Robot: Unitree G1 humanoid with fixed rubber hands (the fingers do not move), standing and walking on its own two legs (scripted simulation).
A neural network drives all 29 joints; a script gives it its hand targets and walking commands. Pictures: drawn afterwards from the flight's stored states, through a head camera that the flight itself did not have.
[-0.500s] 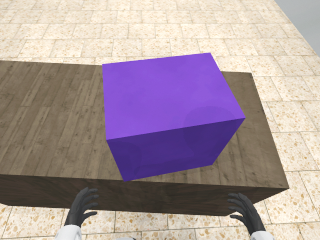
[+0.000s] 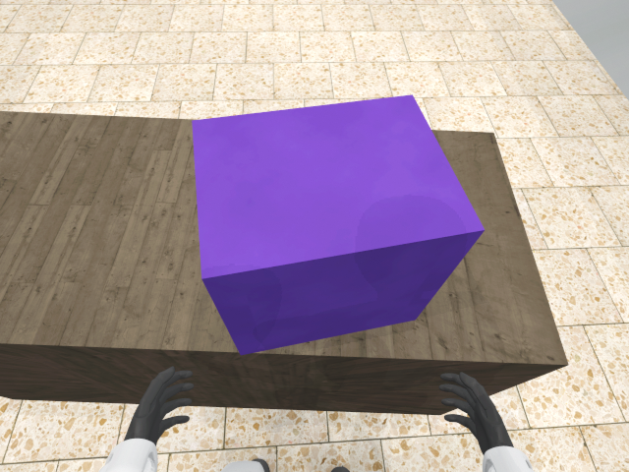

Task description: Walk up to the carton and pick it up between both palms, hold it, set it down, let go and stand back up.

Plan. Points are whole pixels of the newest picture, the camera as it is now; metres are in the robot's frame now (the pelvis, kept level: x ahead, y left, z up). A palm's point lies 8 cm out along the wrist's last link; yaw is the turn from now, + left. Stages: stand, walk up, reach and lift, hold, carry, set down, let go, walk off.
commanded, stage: let go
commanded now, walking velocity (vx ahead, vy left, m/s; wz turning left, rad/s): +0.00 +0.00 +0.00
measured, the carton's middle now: (320, 234) +0.41 +0.02 +0.00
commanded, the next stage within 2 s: stand in 0.38 s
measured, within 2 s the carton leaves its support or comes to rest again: neither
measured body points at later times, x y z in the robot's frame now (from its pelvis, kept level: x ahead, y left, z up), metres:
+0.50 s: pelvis +0.00 +0.00 +0.00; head +0.03 +0.01 +0.45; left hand +0.14 +0.24 -0.09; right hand +0.17 -0.23 -0.10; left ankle +0.00 +0.14 -0.74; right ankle -0.01 -0.09 -0.74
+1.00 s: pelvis -0.02 +0.02 +0.00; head -0.06 +0.03 +0.44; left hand +0.07 +0.29 -0.12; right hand +0.10 -0.23 -0.10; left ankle +0.00 +0.14 -0.74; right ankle -0.01 -0.09 -0.74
